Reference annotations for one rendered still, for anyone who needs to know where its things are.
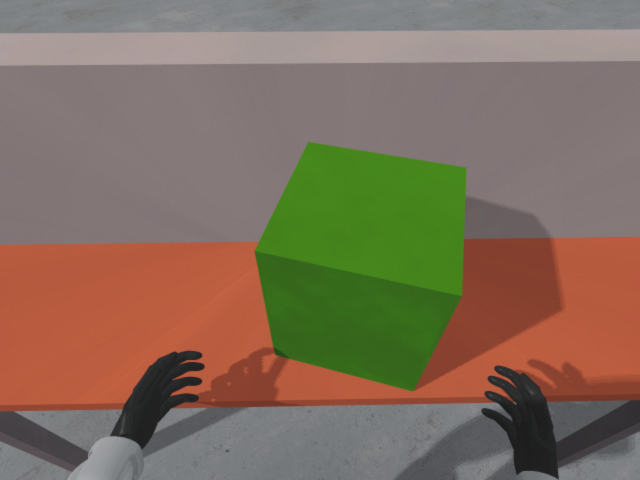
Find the table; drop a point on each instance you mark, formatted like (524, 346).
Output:
(81, 323)

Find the left robot hand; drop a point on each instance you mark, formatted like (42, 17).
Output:
(150, 400)

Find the right robot hand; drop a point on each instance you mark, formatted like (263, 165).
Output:
(531, 431)

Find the carton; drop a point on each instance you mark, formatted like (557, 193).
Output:
(361, 263)

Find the left robot forearm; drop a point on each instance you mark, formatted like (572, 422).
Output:
(111, 458)

